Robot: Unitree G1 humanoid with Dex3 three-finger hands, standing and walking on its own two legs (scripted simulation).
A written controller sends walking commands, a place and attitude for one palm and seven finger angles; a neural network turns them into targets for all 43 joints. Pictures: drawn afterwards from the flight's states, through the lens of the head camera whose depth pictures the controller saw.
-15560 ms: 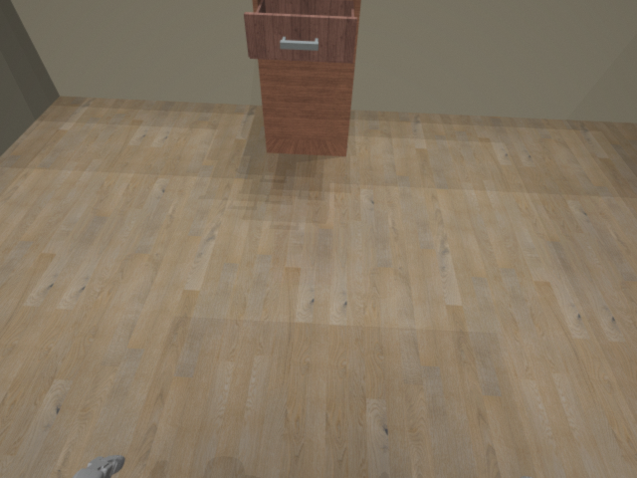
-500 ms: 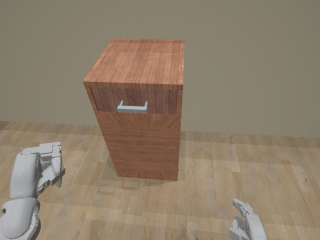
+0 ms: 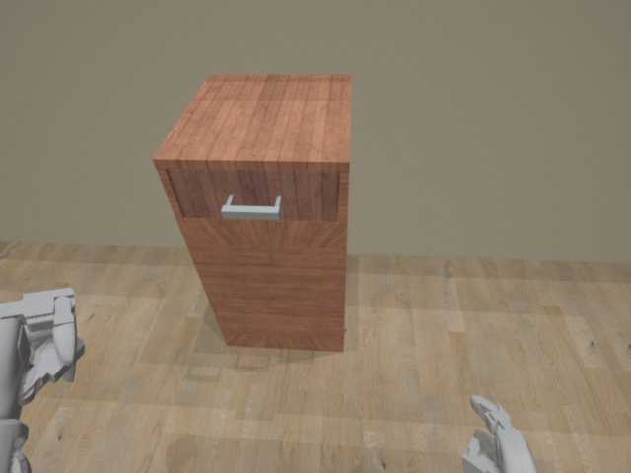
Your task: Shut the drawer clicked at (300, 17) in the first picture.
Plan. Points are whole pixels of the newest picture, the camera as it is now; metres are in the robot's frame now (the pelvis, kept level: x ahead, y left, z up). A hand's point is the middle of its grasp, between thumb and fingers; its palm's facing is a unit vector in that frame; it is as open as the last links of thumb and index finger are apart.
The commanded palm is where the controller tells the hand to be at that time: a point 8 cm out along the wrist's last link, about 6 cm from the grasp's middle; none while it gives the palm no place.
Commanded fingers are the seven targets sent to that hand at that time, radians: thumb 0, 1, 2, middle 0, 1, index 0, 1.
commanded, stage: step back with the hand held close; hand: left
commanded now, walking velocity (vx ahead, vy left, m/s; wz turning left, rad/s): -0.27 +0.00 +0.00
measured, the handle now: (252, 206) +0.66 +0.21 -0.07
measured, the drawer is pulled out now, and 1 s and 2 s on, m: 0.00 0.00 0.00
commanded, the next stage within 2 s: stop stepping back and stand still in 1.18 s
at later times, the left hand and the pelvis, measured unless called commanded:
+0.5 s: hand (32, 395) +0.14 +0.27 +0.15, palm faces +0.33 -0.80 -0.50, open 3.2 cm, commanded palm +0.08 +0.31 +0.17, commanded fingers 0.00 0.90 0.90 -1.40 -1.60 -1.40 -1.60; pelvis -0.05 +0.03 -0.01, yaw -1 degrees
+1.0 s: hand out of the picture +0.10 +0.28 +0.16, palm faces +0.35 -0.80 -0.49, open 3.2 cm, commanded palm +0.03 +0.32 +0.17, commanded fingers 0.00 0.90 0.90 -1.40 -1.60 -1.40 -1.60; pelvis -0.10 +0.04 -0.01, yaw +1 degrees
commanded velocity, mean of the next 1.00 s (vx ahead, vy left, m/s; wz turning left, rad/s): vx -0.31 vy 0.00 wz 0.01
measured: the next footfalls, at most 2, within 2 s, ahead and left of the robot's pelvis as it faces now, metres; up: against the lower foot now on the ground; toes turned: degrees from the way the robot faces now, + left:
right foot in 1.18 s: -0.27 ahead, -0.08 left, +0.00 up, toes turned +4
left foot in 1.40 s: -0.18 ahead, +0.12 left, +0.00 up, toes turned -2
